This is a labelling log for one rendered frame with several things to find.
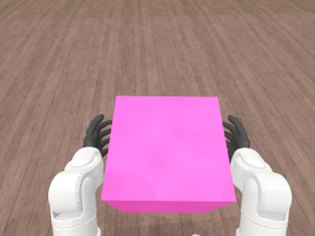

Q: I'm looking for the robot right hand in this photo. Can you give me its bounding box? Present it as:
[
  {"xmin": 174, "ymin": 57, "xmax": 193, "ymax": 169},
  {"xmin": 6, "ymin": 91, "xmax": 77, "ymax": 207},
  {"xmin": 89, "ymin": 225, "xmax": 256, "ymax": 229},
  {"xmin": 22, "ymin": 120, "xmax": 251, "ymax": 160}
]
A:
[{"xmin": 221, "ymin": 114, "xmax": 250, "ymax": 163}]

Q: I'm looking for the robot left hand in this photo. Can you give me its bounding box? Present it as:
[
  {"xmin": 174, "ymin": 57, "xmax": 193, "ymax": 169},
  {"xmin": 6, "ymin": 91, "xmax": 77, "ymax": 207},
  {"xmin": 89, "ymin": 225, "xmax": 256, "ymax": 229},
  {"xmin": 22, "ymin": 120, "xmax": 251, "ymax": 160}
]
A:
[{"xmin": 83, "ymin": 114, "xmax": 113, "ymax": 158}]

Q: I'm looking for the carton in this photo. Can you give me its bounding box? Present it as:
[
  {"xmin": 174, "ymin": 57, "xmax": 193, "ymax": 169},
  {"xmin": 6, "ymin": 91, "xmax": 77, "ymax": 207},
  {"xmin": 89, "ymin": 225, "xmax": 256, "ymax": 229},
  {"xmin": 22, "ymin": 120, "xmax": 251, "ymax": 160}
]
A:
[{"xmin": 101, "ymin": 95, "xmax": 237, "ymax": 213}]

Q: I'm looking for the right robot forearm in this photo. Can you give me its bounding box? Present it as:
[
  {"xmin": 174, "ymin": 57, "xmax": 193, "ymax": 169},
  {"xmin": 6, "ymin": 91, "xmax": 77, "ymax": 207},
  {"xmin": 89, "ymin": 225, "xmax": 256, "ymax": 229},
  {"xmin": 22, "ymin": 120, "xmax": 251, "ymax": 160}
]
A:
[{"xmin": 230, "ymin": 147, "xmax": 292, "ymax": 236}]

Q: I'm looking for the left robot forearm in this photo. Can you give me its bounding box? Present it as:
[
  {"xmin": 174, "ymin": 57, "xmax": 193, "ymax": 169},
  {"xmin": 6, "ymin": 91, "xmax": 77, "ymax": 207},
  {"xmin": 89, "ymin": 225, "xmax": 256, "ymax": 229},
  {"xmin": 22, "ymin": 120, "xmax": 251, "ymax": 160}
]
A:
[{"xmin": 48, "ymin": 147, "xmax": 104, "ymax": 236}]

